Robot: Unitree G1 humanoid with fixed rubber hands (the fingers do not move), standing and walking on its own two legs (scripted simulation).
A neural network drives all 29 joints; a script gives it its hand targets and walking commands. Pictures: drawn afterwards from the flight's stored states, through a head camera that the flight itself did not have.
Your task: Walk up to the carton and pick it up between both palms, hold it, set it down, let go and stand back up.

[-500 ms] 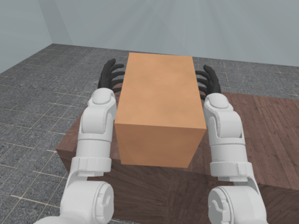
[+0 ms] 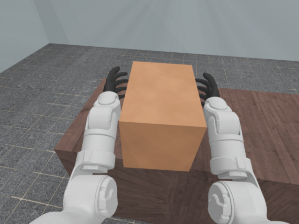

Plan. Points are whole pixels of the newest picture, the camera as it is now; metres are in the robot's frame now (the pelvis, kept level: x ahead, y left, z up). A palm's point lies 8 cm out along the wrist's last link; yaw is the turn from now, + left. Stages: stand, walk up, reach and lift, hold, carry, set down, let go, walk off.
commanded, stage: hold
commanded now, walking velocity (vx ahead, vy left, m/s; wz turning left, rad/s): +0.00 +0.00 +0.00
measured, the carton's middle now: (159, 113) +0.37 +0.00 +0.15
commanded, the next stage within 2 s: none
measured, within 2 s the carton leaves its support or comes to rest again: neither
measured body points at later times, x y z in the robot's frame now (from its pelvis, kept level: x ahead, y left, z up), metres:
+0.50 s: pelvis -0.02 +0.00 +0.00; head -0.05 +0.00 +0.45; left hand +0.40 +0.14 +0.23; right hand +0.39 -0.13 +0.21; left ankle +0.01 +0.12 -0.75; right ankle +0.03 -0.13 -0.75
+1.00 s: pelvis -0.01 +0.00 +0.00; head -0.04 +0.00 +0.45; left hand +0.38 +0.15 +0.20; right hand +0.38 -0.12 +0.18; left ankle +0.01 +0.12 -0.75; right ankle +0.03 -0.13 -0.75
